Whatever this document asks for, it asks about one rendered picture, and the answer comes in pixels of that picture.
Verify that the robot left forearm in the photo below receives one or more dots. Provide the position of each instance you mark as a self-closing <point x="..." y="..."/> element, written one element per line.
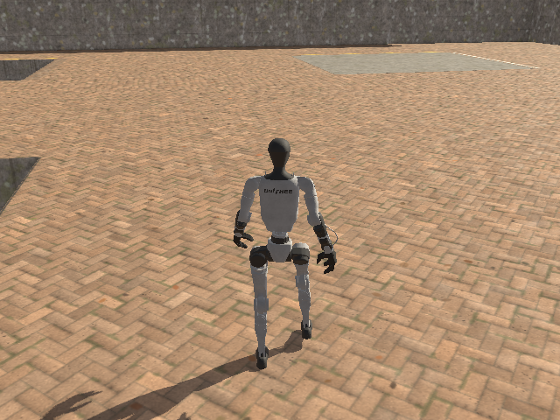
<point x="239" y="226"/>

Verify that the right robot hand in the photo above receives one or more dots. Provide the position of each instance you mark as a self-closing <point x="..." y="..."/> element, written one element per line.
<point x="331" y="260"/>

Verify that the robot right upper arm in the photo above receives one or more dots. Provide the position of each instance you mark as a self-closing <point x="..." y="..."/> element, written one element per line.
<point x="311" y="199"/>

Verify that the robot left foot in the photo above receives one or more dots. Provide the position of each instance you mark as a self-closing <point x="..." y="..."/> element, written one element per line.
<point x="262" y="361"/>

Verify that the robot right forearm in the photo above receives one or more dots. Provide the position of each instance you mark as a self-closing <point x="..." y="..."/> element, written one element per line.
<point x="323" y="236"/>

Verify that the left robot hand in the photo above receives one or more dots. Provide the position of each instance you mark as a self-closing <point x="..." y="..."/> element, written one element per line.
<point x="244" y="236"/>

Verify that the robot left upper arm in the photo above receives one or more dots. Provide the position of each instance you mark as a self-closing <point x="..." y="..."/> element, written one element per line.
<point x="247" y="198"/>

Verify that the robot head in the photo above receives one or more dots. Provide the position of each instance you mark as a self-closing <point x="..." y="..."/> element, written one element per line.
<point x="279" y="151"/>

